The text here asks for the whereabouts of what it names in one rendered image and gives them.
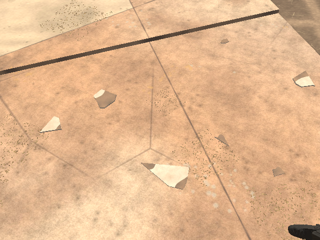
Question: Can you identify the right robot hand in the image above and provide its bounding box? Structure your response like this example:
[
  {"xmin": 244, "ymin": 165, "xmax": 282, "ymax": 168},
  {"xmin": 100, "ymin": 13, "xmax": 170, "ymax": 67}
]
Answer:
[{"xmin": 288, "ymin": 224, "xmax": 320, "ymax": 240}]

